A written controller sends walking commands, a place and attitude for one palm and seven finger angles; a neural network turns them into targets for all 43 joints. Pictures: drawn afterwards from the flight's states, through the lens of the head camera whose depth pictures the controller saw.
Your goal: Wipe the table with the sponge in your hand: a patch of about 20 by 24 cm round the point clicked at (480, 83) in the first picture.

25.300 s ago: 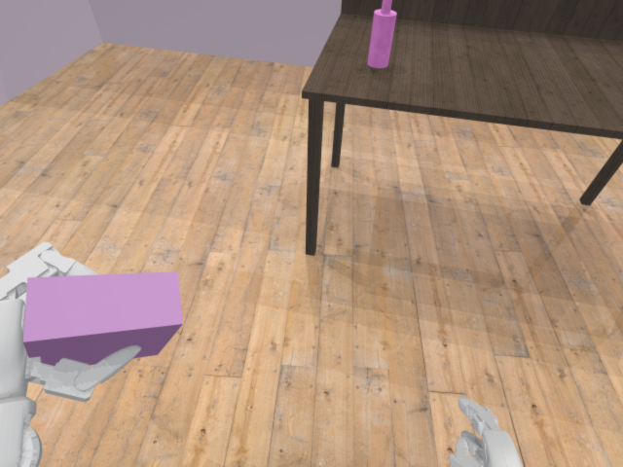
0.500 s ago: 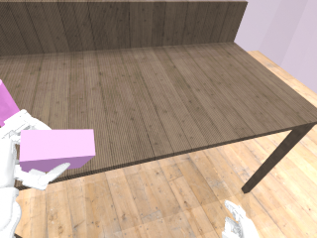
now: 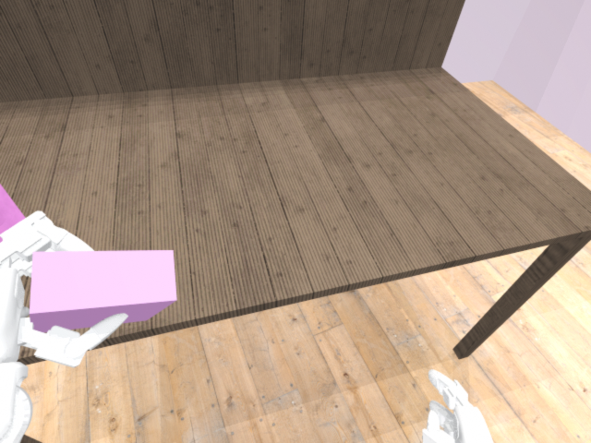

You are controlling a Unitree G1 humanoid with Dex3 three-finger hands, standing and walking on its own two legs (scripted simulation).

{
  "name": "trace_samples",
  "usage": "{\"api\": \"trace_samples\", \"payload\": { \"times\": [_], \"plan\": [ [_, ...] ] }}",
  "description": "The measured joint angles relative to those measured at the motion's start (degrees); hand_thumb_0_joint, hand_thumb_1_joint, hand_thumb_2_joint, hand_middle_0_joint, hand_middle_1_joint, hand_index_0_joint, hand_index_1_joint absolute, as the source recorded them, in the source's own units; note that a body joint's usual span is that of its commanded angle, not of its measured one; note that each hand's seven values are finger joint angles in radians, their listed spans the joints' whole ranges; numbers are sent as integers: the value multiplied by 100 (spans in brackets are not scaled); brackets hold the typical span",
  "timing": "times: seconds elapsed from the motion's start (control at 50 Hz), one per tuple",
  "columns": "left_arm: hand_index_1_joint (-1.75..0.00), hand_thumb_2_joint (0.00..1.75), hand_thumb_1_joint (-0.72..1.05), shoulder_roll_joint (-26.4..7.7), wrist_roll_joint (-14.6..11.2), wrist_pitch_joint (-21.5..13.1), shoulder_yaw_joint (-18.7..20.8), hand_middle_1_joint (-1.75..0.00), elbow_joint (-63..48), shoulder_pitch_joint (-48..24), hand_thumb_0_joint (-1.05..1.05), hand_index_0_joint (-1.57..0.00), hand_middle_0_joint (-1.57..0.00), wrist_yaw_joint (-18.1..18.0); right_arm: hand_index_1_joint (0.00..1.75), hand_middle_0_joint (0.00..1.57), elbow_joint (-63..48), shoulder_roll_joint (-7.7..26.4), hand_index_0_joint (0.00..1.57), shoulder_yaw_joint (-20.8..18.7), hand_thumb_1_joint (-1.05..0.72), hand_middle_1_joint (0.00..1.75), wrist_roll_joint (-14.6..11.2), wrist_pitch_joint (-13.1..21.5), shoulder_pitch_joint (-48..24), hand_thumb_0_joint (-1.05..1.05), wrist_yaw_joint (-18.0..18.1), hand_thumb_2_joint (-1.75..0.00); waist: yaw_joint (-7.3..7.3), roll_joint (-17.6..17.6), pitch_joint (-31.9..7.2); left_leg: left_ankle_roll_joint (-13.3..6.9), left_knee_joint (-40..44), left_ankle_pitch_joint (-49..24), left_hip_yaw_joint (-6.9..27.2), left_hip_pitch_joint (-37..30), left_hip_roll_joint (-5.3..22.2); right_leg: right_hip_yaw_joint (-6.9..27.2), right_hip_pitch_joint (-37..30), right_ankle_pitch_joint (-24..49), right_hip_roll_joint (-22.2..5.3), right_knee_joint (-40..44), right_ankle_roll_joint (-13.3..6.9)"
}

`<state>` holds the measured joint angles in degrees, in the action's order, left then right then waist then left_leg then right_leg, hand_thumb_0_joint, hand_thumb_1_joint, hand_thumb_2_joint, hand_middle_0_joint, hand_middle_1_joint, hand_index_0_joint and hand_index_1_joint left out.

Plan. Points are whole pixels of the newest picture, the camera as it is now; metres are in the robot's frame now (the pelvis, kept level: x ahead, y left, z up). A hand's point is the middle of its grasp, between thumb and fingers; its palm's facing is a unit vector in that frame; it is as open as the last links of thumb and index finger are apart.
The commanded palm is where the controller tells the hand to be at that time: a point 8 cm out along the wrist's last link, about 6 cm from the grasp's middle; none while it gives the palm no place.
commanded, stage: come to a stop and stand still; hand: left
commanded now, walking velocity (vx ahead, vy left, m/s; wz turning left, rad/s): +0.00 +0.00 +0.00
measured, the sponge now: (120, 291) +0.23 +0.22 +0.14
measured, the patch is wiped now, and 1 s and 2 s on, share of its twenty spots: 0.00 0.00 0.00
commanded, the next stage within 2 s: look again from close up in 0.66 s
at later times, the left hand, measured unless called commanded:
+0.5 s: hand (108, 238) +0.28 +0.24 +0.17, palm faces +0.37 -0.84 -0.39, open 9.5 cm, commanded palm +0.22 +0.27 +0.18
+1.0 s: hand (102, 253) +0.26 +0.24 +0.16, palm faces +0.38 -0.84 -0.37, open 9.5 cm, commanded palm +0.21 +0.27 +0.18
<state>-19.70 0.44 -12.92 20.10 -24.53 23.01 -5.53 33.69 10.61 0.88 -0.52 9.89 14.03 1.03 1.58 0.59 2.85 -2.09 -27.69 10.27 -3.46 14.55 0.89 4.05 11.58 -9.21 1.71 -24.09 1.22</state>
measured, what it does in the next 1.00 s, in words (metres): stands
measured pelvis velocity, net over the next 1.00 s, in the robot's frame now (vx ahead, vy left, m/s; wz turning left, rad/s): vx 0.05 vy -0.01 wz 0.00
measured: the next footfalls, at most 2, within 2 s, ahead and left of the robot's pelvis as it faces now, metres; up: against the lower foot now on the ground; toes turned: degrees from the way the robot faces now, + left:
none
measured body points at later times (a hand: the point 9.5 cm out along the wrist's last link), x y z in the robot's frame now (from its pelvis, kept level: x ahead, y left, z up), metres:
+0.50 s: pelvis +0.06 -0.01 +0.00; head +0.08 +0.01 +0.45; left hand +0.25 +0.28 +0.19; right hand +0.25 -0.23 -0.06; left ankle +0.06 +0.09 -0.74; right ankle +0.04 -0.14 -0.74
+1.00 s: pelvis +0.05 -0.01 +0.01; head +0.06 +0.01 +0.46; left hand +0.23 +0.28 +0.18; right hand +0.23 -0.23 -0.07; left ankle +0.06 +0.09 -0.74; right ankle +0.04 -0.14 -0.74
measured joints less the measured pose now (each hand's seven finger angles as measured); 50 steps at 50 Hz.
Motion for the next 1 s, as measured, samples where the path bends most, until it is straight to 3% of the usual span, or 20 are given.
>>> {"api": "trace_samples", "payload": {
  "times": [0.12,0.24,0.38,0.5,0.7,1.0],
  "plan": [
    [-138,106,-45,27,-85,15,50,-139,57,19,0,-80,-79,-25,30,20,158,34,20,-7,-90,30,2,-67,-22,2,5,-90,84,-50,-65,51,21,122,12,-39,59,-4,-74,-101,57,114,-37],
    [-138,106,-45,76,-126,129,-55,-139,76,-49,-1,-80,-79,-40,30,20,152,66,20,-40,-90,30,-16,-114,-155,2,42,-90,37,-5,-50,60,120,202,-6,-144,27,13,-136,-226,26,123,-46],
    [-138,106,-45,-126,-222,156,-1,-139,-234,157,-1,-80,-79,-30,30,20,-2,16,20,-49,-90,30,-38,-228,-336,2,54,-90,-68,105,-40,79,157,331,-15,-250,17,23,-222,-369,18,128,-64],
    [-138,106,-45,-212,-273,177,72,-139,-355,284,-1,-80,-79,-45,30,20,-89,10,20,-51,-90,30,-56,-331,-405,1,76,-90,-40,116,-72,87,157,425,-24,-328,13,32,-299,-459,12,129,-67],
    [-139,106,-45,-79,-288,319,-40,-139,-218,191,-1,-80,-79,-82,30,20,-88,-22,20,5,-90,30,-50,-461,-428,1,113,-90,8,65,-84,92,204,419,2,-400,9,5,-389,-453,9,196,-73],
    [-139,106,-45,-97,-308,346,-49,-139,-173,270,-1,-80,-79,-101,30,20,-55,24,20,-11,-90,30,-46,-514,-281,1,145,-90,-50,-12,-92,88,299,220,15,-344,24,-8,-355,-234,21,332,-68]
  ]
}}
